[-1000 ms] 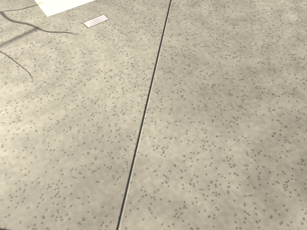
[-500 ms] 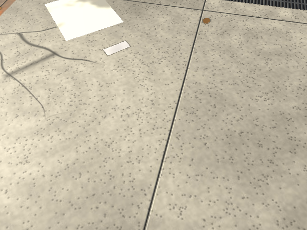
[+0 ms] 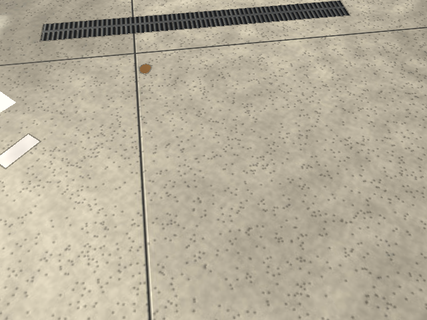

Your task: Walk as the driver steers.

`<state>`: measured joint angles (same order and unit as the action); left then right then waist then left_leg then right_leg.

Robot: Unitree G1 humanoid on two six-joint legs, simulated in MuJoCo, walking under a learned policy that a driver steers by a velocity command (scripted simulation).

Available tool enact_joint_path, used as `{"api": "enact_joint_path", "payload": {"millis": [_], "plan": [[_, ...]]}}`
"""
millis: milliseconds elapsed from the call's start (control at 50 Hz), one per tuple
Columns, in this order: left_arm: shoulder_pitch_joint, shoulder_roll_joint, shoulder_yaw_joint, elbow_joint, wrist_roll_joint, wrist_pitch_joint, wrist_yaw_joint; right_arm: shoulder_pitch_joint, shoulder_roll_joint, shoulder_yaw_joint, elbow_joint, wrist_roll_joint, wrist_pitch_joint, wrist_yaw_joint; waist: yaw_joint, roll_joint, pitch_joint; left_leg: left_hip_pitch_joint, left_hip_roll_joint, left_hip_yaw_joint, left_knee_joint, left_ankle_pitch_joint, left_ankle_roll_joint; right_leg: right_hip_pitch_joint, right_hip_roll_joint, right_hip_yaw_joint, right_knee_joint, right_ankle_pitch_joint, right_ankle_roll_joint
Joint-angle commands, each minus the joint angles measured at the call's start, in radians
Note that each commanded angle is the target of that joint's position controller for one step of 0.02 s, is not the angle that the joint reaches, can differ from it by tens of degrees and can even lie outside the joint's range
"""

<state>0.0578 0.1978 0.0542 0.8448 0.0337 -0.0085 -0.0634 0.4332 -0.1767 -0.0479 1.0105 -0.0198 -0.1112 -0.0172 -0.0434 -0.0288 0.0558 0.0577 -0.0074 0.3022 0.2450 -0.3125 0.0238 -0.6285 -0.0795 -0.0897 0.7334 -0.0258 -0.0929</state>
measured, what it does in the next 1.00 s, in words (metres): walks ahead, turning right: right foot, then left foot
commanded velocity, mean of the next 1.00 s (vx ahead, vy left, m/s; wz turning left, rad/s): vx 0.50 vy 0.00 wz -0.29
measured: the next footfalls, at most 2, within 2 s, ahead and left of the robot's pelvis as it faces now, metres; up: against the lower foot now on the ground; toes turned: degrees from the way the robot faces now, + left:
right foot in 0.12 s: +0.21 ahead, -0.09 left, +0.00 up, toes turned -10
left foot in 0.68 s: +0.57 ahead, -0.02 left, +0.00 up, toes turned -14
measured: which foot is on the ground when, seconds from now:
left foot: down 0.00-0.12, up 0.14-0.66, down 0.68-1.00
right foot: up 0.00-0.10, down 0.12-0.70, up 0.72-1.00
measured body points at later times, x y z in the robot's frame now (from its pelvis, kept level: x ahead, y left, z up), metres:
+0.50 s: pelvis +0.26 -0.06 +0.01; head +0.29 -0.09 +0.45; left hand +0.31 +0.21 -0.12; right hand +0.37 -0.33 -0.12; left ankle +0.46 +0.07 -0.68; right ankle +0.17 -0.08 -0.74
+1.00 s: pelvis +0.55 -0.09 +0.01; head +0.57 -0.09 +0.46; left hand +0.73 +0.11 -0.12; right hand +0.46 -0.33 -0.13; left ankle +0.53 -0.02 -0.74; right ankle +0.59 -0.27 -0.67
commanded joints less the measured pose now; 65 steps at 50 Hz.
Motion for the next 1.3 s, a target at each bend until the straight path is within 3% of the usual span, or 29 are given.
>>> {"api": "enact_joint_path", "payload": {"millis": [20, 80, 100, 120, 140, 160, 180, 220, 280, 440, 560, 620, 660, 680, 700, 720, 740, 780, 820, 880, 960, 1100, 1160, 1200, 1220, 1240, 1260, 1280, 1300], "plan": [[-0.078, 0.041, 0.004, -0.084, 0.005, -0.012, -0.004, 0.031, -0.158, -0.030, -0.034, -0.002, 0.003, -0.013, 0.021, 0.110, 0.044, 0.016, 0.292, -0.052, -0.008, 0.727, 0.094, 0.035, 0.042, -0.058, -0.080, -0.069, -0.038], [0.063, 0.080, 0.025, -0.054, 0.009, -0.013, 0.010, 0.016, -0.204, -0.044, -0.039, -0.004, 0.027, -0.018, 0.085, 0.143, -0.051, 0.071, 0.298, -0.018, 0.266, 1.078, 0.087, 0.210, 0.141, -0.099, -0.116, -0.223, -0.098], [0.177, 0.102, 0.039, -0.021, 0.011, -0.021, 0.017, 0.005, -0.217, -0.047, -0.047, -0.001, 0.038, -0.013, 0.132, 0.129, -0.118, 0.027, 0.294, -0.013, 0.453, 1.022, 0.077, 0.354, 0.174, -0.089, -0.180, -0.218, -0.122], [0.322, 0.162, 0.065, 0.022, 0.023, -0.029, 0.031, -0.012, -0.212, -0.046, -0.071, 0.002, 0.042, -0.007, 0.202, 0.059, -0.204, -0.149, 0.269, -0.007, 0.727, 0.775, 0.044, 0.591, 0.116, 0.034, -0.257, -0.240, -0.163], [0.315, 0.283, 0.091, 0.009, 0.027, -0.031, 0.042, 0.028, -0.083, -0.021, -0.142, 0.012, 0.038, 0.011, 0.125, -0.170, -0.282, -0.599, 0.108, -0.036, 1.081, -0.131, -0.013, 0.912, -0.203, 0.526, -0.286, -0.235, -0.294], [0.359, 0.303, 0.096, -0.007, -0.003, -0.015, 0.046, -0.092, -0.158, -0.036, -0.192, 0.009, 0.025, 0.020, 0.167, -0.076, -0.329, -0.766, 0.003, -0.261, 1.225, -0.230, -0.031, 0.938, -0.270, 0.845, -0.447, -0.265, -0.349], [0.307, 0.274, 0.087, 0.003, -0.009, -0.009, 0.055, -0.184, -0.156, -0.032, -0.221, 0.014, 0.013, 0.026, 0.146, -0.010, -0.175, -0.858, 0.072, -0.313, 1.192, -0.110, -0.017, 0.843, -0.248, 0.670, -0.471, -0.208, -0.311], [0.210, 0.184, 0.063, -0.005, -0.023, -0.021, 0.060, -0.157, -0.148, -0.029, -0.199, 0.005, 0.006, 0.021, 0.060, 0.067, -0.057, -0.742, 0.132, -0.321, 1.014, 0.002, -0.015, 0.608, -0.155, 0.474, -0.494, 0.027, -0.229], [0.203, 0.155, 0.047, -0.009, -0.039, -0.054, 0.062, -0.119, -0.133, -0.027, -0.199, -0.031, 0.060, 0.027, 0.009, 0.046, -0.072, -0.627, 0.140, -0.320, 0.911, 0.004, -0.050, 0.504, -0.074, 0.362, -0.509, 0.211, -0.206], [0.398, 0.165, 0.034, 0.042, -0.036, -0.072, 0.061, -0.358, -0.128, -0.015, -0.275, -0.020, 0.084, 0.046, 0.095, -0.021, -0.020, -0.775, 0.122, -0.275, 0.607, 0.284, -0.052, 0.621, -0.036, 0.288, -0.547, 0.332, -0.086], [0.475, 0.164, 0.018, 0.071, -0.020, -0.074, 0.076, -0.524, -0.122, 0.004, -0.336, -0.010, 0.070, 0.055, 0.143, -0.034, 0.025, -0.782, 0.064, -0.234, 0.409, 0.306, -0.008, 0.754, -0.066, 0.283, -0.522, 0.421, -0.084], [0.440, 0.187, 0.016, 0.077, -0.011, -0.077, 0.085, -0.478, -0.137, 0.003, -0.338, -0.004, 0.056, 0.051, 0.093, -0.050, 0.020, -0.642, 0.017, -0.223, 0.315, 0.227, 0.044, 0.765, -0.088, 0.263, -0.462, 0.620, -0.074], [0.408, 0.208, 0.019, 0.080, -0.004, -0.082, 0.085, -0.289, -0.176, -0.015, -0.279, 0.001, 0.049, 0.031, 0.010, -0.064, -0.074, -0.412, -0.048, -0.212, 0.281, 0.152, 0.083, 0.762, -0.076, 0.246, -0.272, 0.856, -0.055], [0.383, 0.211, 0.019, 0.078, -0.011, -0.082, 0.081, -0.131, -0.193, -0.025, -0.232, -0.005, 0.040, 0.018, -0.069, -0.040, -0.153, -0.208, -0.027, -0.230, 0.214, 0.215, 0.110, 0.691, -0.047, 0.218, -0.089, 0.790, -0.044], [0.382, 0.173, 0.006, 0.049, -0.020, -0.087, 0.077, 0.035, -0.260, -0.042, -0.202, -0.030, 0.036, 0.002, -0.123, 0.051, -0.274, 0.047, 0.169, -0.438, 0.216, 0.141, 0.159, 0.504, 0.008, 0.189, 0.187, 0.459, -0.035], [0.521, 0.089, -0.004, 0.049, -0.056, -0.082, 0.071, 0.050, -0.349, -0.067, -0.194, -0.045, 0.039, 0.011, -0.039, 0.286, -0.355, 0.256, 0.434, -0.933, 0.133, 0.158, 0.314, 0.160, 0.216, 0.120, 0.556, -0.393, 0.012], [0.469, 0.174, 0.010, 0.057, -0.018, -0.079, 0.075, -0.020, -0.271, -0.053, -0.194, 0.000, 0.050, 0.028, -0.020, 0.140, -0.279, 0.154, 0.403, -1.012, 0.050, 0.082, 0.303, 0.075, 0.172, 0.213, 0.625, -0.437, -0.009], [0.339, 0.148, 0.004, 0.027, -0.013, -0.078, 0.063, -0.164, -0.163, -0.025, -0.209, 0.002, 0.044, 0.036, 0.024, 0.032, -0.061, -0.093, 0.322, -0.728, -0.008, 0.123, 0.254, 0.054, 0.085, 0.192, 0.542, -0.311, -0.004], [0.335, 0.124, 0.000, 0.024, 0.001, -0.059, 0.049, -0.164, -0.130, -0.010, -0.181, 0.002, 0.031, 0.030, 0.066, 0.073, -0.031, -0.205, 0.241, -0.577, -0.056, 0.227, 0.202, 0.118, 0.040, 0.170, 0.453, -0.281, 0.012], [0.321, 0.099, -0.007, 0.020, 0.007, -0.040, 0.034, -0.101, -0.155, -0.014, -0.141, 0.011, 0.009, 0.032, 0.078, 0.093, -0.034, -0.226, 0.216, -0.490, -0.096, 0.333, 0.205, 0.110, 0.016, 0.128, 0.385, -0.242, 0.038], [0.135, 0.094, -0.016, -0.040, 0.004, -0.035, 0.027, -0.039, -0.167, -0.016, -0.111, 0.015, 0.009, 0.033, 0.045, 0.088, 0.017, -0.196, 0.185, -0.416, -0.148, 0.348, 0.195, -0.012, -0.028, 0.081, 0.204, -0.102, 0.074], [-0.080, 0.081, -0.032, -0.109, -0.006, -0.047, 0.029, 0.062, -0.185, -0.016, -0.073, 0.011, 0.017, 0.025, -0.015, 0.099, 0.018, -0.098, 0.183, -0.408, -0.062, 0.517, 0.172, 0.058, 0.025, 0.043, -0.114, 0.005, 0.091], [-0.063, 0.109, -0.023, -0.117, -0.009, -0.061, 0.037, 0.035, -0.211, -0.024, -0.078, 0.003, 0.023, 0.017, 0.013, 0.115, 0.002, -0.061, 0.212, -0.457, 0.018, 0.586, 0.158, 0.146, 0.049, 0.060, -0.185, -0.088, 0.070], [0.118, 0.144, -0.005, -0.063, -0.002, -0.080, 0.051, -0.003, -0.220, -0.028, -0.085, 0.007, 0.027, 0.016, 0.101, 0.088, -0.077, -0.090, 0.172, -0.439, 0.213, 0.670, 0.129, 0.389, 0.084, 0.053, -0.298, -0.112, 0.040], [0.272, 0.199, 0.014, -0.026, 0.019, -0.094, 0.066, -0.009, -0.192, -0.021, -0.101, 0.016, 0.025, 0.019, 0.157, 0.027, -0.187, -0.212, 0.113, -0.399, 0.427, 0.542, 0.108, 0.625, -0.012, 0.143, -0.312, -0.127, 0.004], [0.380, 0.309, 0.041, -0.033, 0.044, -0.094, 0.079, 0.044, -0.088, 0.002, -0.151, 0.051, 0.025, 0.021, 0.163, -0.157, -0.345, -0.520, -0.016, -0.303, 0.769, 0.127, 0.061, 0.930, -0.306, 0.500, -0.343, -0.239, -0.079], [0.359, 0.301, 0.046, -0.031, 0.019, -0.075, 0.073, 0.060, -0.145, -0.014, -0.154, 0.037, 0.036, 0.012, 0.140, -0.199, -0.371, -0.662, -0.053, -0.323, 0.925, -0.216, 0.070, 0.901, -0.385, 0.728, -0.441, -0.270, -0.123], [0.279, 0.215, 0.025, -0.045, 0.006, -0.068, 0.067, 0.024, -0.178, -0.027, -0.141, 0.020, 0.049, 0.011, 0.102, -0.082, -0.230, -0.693, 0.015, -0.368, 0.975, -0.153, 0.079, 0.773, -0.338, 0.606, -0.458, -0.351, -0.105], [0.210, 0.152, 0.011, -0.053, -0.002, -0.071, 0.064, -0.015, -0.153, -0.023, -0.142, 0.016, 0.052, 0.022, 0.082, -0.039, -0.119, -0.688, 0.051, -0.367, 0.952, -0.078, 0.073, 0.641, -0.288, 0.476, -0.501, -0.327, -0.086]]}}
